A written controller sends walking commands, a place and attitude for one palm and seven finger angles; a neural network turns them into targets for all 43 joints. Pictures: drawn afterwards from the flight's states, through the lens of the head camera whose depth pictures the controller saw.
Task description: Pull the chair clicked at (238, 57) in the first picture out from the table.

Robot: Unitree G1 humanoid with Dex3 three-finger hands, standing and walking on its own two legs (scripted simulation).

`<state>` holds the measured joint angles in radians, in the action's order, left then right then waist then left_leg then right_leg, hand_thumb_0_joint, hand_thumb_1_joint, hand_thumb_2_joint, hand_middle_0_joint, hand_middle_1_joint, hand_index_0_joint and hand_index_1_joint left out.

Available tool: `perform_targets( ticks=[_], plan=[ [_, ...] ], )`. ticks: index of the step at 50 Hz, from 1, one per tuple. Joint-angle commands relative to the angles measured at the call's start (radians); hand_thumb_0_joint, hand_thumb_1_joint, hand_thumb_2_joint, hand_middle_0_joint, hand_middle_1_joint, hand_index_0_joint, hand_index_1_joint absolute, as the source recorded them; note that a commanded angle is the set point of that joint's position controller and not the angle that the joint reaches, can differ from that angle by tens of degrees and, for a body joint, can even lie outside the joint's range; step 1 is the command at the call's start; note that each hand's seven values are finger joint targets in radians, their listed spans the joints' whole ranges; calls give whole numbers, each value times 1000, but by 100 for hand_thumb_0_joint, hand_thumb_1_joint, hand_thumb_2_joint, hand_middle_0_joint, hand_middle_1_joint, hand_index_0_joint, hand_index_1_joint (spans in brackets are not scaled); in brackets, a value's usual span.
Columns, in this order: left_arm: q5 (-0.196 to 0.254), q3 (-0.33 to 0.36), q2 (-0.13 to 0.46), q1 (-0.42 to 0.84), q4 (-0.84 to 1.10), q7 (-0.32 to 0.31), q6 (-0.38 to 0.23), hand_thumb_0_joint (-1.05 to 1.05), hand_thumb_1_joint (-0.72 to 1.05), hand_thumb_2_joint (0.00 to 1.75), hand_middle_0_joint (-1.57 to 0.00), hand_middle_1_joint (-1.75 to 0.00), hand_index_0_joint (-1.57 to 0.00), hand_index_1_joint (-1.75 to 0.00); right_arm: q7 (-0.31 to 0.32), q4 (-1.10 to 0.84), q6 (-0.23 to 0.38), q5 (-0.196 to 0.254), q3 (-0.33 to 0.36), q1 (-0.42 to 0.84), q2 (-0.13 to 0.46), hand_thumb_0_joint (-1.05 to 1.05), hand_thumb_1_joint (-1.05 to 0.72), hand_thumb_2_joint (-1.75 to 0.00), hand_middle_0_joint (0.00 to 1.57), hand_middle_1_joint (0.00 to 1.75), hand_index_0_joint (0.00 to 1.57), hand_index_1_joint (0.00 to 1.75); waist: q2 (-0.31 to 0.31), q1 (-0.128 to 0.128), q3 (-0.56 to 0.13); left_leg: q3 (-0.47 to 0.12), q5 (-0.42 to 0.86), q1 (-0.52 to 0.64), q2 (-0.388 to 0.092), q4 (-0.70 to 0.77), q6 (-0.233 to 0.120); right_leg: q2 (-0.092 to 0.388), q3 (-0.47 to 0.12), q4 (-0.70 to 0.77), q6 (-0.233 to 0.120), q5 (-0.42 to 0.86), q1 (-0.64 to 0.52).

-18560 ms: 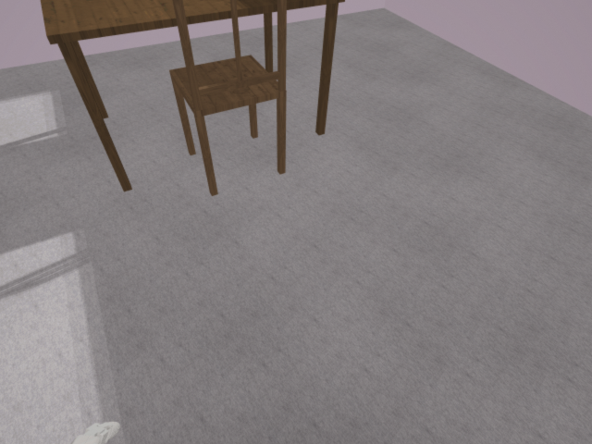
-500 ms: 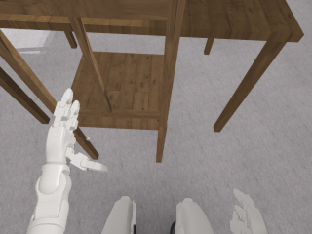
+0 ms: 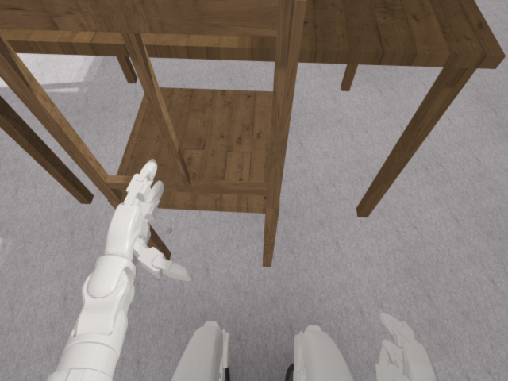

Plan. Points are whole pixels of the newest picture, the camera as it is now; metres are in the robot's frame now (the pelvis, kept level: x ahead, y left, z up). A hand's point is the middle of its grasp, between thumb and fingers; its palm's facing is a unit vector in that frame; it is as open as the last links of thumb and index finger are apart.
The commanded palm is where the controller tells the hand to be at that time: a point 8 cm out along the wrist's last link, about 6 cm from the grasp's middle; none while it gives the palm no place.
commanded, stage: aim the fingers beside a spindle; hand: left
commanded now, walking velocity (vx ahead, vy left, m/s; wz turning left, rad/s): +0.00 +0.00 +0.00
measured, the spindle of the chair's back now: (166, 127) +0.49 +0.17 +0.07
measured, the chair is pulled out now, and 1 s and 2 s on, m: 0.00 0.00 0.00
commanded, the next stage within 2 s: push the fingers through the gap in 0.06 s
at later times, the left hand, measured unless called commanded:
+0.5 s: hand (175, 203) +0.37 +0.14 +0.04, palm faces -0.01 -1.00 -0.03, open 16.9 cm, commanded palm +0.35 +0.20 +0.04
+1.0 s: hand (179, 181) +0.42 +0.15 +0.02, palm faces -0.03 -1.00 -0.06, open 16.9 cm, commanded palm +0.40 +0.20 +0.03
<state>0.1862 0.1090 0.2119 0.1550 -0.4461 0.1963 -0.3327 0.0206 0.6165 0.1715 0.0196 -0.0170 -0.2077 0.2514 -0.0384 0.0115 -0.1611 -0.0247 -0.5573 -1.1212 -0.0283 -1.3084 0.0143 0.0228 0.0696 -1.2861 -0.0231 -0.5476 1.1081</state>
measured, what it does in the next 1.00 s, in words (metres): stands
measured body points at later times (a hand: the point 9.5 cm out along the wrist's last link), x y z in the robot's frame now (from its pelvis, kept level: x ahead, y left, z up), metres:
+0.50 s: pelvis +0.00 -0.01 +0.01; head +0.11 +0.00 +0.44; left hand +0.36 +0.19 +0.05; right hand +0.15 -0.26 -0.10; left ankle +0.03 +0.13 -0.62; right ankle +0.04 -0.11 -0.62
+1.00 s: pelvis +0.00 +0.00 +0.00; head +0.12 +0.00 +0.43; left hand +0.42 +0.20 +0.03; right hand +0.11 -0.26 -0.12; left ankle +0.03 +0.13 -0.62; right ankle +0.04 -0.11 -0.62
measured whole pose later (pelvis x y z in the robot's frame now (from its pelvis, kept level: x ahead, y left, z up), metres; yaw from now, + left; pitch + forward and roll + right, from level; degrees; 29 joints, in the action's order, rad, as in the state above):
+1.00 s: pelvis +0.00 +0.00 +0.00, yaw -1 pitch +23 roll -1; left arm 0.12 0.24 0.27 0.49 -0.76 0.15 -0.41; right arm 0.02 0.66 0.14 -0.01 0.00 -0.23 0.25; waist -0.02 0.08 -0.15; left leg -0.01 -0.55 -1.17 -0.04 -1.31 0.02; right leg 0.01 0.05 -1.29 -0.03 -0.53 1.17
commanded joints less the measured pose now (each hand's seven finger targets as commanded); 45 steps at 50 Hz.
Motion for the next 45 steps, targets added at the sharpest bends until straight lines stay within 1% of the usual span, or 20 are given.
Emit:
perform_targets(
  ticks=[1,2,4,6,7,10,12,13,16,20,22,23,25,29,32,36,37,40,43,45],
  plan=[
    [17,53,105,285,379,-2,-97,0,-50,30,-6,-8,-6,-8,31,-140,67,-8,82,-6,135,0,-90,-90,20,30,20,30,26,25,-427,-6,234,239,48,146,-24,-26,-58,185,2,230,-234],
    [16,147,211,328,498,-47,-158,0,-50,30,-6,-8,-6,-8,33,-135,75,-22,80,-6,137,0,-90,-90,20,30,20,30,-9,2,-496,-12,294,274,47,143,-20,-33,-58,158,1,277,-260],
    [9,208,253,231,591,-116,-250,0,-50,30,-6,-8,-6,-8,16,-134,84,-40,72,-9,116,0,-90,-90,20,30,20,30,-85,-40,-572,-10,401,364,53,159,-7,-37,-57,131,-8,353,-285],
    [-23,197,238,176,585,-161,-286,0,-50,30,-6,-8,-6,-8,5,-119,80,-48,71,-2,105,0,-90,-90,20,30,20,30,-89,-31,-563,-6,441,372,48,156,-5,-39,-52,118,-6,383,-277],
    [-46,217,256,122,512,-172,-271,0,-50,30,-6,-8,-6,-8,0,-115,72,-49,72,-1,110,0,-90,-90,20,30,20,30,-90,-34,-528,-6,428,340,46,157,-8,-42,-47,120,-8,369,-273],
    [-71,24,60,90,219,-113,-154,0,-50,30,-6,-8,-6,-8,-9,-98,44,-30,66,3,116,0,-90,-90,20,30,20,30,1,49,-288,8,207,194,42,175,-15,-42,-42,190,1,214,-203],
    [-44,-58,-24,63,83,-41,-47,0,-50,30,-6,-8,-6,-8,2,-114,32,-3,66,-20,133,0,-90,-90,20,30,20,30,67,69,-201,14,122,163,44,201,-21,-43,-51,256,3,140,-204],
    [-25,-56,-9,101,66,-12,-6,0,-50,30,-6,-8,-6,-8,10,-111,27,9,66,-34,145,0,-90,-90,20,30,20,30,115,76,-191,9,100,159,43,209,-23,-38,-53,276,8,120,-219],
    [19,32,89,264,174,26,23,0,-50,30,-6,-8,-6,-8,39,-125,33,15,73,-32,152,0,-90,-90,20,30,20,30,119,58,-302,8,145,188,47,200,-28,-26,-79,290,12,158,-287],
    [21,156,186,426,352,-55,-163,0,-50,30,-6,-8,-6,-8,38,-95,69,-23,70,-24,120,0,-90,-90,20,30,20,30,1,24,-441,1,301,276,48,166,-20,-36,-73,202,6,310,-300],
    [-11,199,233,419,340,-104,-240,0,-50,30,-6,-8,-6,-8,24,-73,77,-40,71,-31,120,0,-90,-90,20,30,20,30,-36,15,-455,-5,345,285,48,156,-15,-42,-59,162,1,334,-268],
    [-27,179,198,374,280,-115,-256,0,-50,30,-6,-8,-6,-8,14,-69,74,-45,69,-25,110,0,-90,-90,20,30,20,30,-37,10,-433,1,333,271,49,157,-12,-42,-60,160,1,324,-259],
    [-60,144,162,338,150,-114,-249,0,-50,30,-6,-8,-6,-8,2,-61,62,-45,71,-18,116,0,-90,-90,20,30,20,30,-18,28,-378,13,270,211,47,150,-13,-38,-61,160,2,281,-226],
    [-70,76,117,295,-26,-46,-118,0,-50,30,-6,-8,-6,-8,-1,-86,24,-19,72,-49,137,0,-90,-90,20,30,20,30,4,42,-329,28,198,169,48,182,-17,-34,-73,214,0,233,-244],
    [-21,72,111,405,52,-14,-67,0,-50,30,-6,-8,-6,-8,14,-106,16,-5,77,-65,144,0,-90,-90,20,30,20,30,41,53,-411,16,251,220,44,189,-23,-37,-68,219,2,294,-289],
    [10,145,173,549,229,-55,-163,0,-50,30,-6,-8,-6,-8,20,-78,36,-21,82,-73,130,0,-90,-90,20,30,20,30,16,45,-529,4,346,291,44,168,-19,-41,-69,190,9,383,-322],
    [-2,172,208,563,230,-77,-193,0,-50,30,-6,-8,-6,-8,19,-66,40,-27,81,-76,133,0,-90,-90,20,30,20,30,2,46,-514,0,351,289,43,161,-17,-45,-64,177,7,374,-293],
    [-49,153,176,550,61,-108,-236,0,-50,30,-6,-8,-6,-8,9,-26,38,-37,77,-67,127,0,-90,-90,20,30,20,30,36,70,-383,7,249,199,43,151,-18,-46,-66,181,10,276,-220],
    [-84,150,175,515,-119,-92,-202,0,-50,30,-6,-8,-6,-8,5,-27,24,-34,73,-72,134,0,-90,-90,20,30,20,30,45,69,-324,20,156,117,48,159,-19,-37,-80,204,6,182,-204],
    [-84,142,174,503,-163,-66,-159,0,-50,30,-6,-8,-6,-8,3,-43,11,-27,72,-82,141,0,-90,-90,20,30,20,30,21,59,-341,27,163,123,50,170,-20,-35,-85,215,1,194,-225]
  ],
)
